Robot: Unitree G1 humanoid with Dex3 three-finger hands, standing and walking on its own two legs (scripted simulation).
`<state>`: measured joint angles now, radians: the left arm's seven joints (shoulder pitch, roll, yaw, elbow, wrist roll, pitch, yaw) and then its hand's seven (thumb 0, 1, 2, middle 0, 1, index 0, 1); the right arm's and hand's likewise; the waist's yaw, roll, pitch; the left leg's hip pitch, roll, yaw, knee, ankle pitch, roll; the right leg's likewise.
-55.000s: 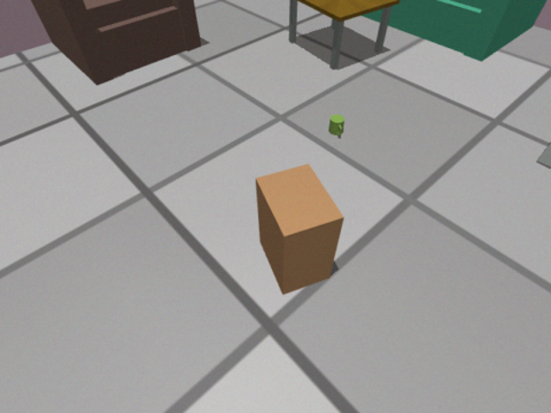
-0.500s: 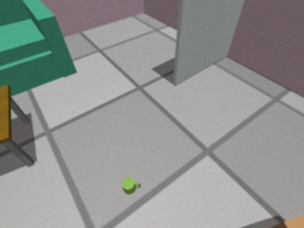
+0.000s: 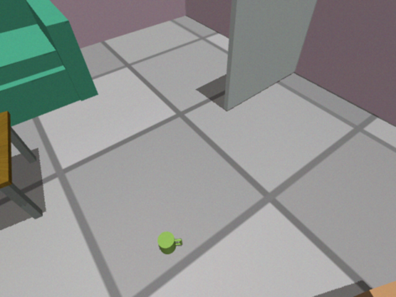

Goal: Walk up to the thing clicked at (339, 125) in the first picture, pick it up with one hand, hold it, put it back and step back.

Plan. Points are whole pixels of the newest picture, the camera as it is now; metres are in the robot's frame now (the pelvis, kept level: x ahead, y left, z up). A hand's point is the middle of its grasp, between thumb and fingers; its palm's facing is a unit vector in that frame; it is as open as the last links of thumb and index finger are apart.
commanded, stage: stand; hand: left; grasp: from above
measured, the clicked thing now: (170, 242) +0.49 +0.18 -0.74
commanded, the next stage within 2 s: step back in 0.36 s
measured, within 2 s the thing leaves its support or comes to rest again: neither
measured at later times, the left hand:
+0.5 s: hand out of the picture +0.07 +0.26 -0.16, palm faces +0.01 -0.93 -0.36, open 7.4 cm
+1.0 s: hand out of the picture +0.01 +0.29 -0.18, palm faces -0.12 -0.92 -0.38, open 7.4 cm
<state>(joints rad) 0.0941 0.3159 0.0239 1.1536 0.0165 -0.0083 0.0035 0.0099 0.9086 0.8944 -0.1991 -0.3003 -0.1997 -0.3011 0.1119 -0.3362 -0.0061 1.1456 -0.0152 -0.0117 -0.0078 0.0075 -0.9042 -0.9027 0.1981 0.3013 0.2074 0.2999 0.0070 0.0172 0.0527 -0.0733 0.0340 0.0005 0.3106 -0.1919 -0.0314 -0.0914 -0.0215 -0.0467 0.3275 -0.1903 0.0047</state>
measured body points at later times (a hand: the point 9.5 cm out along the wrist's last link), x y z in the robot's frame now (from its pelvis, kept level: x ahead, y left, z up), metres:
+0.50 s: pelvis -0.02 +0.01 -0.01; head +0.03 +0.00 +0.44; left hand +0.07 +0.31 -0.14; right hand +0.06 -0.30 -0.14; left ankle -0.01 +0.14 -0.74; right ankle -0.01 -0.12 -0.75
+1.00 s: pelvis -0.12 +0.04 -0.03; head -0.04 +0.04 +0.42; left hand +0.02 +0.34 -0.15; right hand -0.03 -0.28 -0.14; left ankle -0.05 +0.14 -0.75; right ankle -0.15 -0.10 -0.73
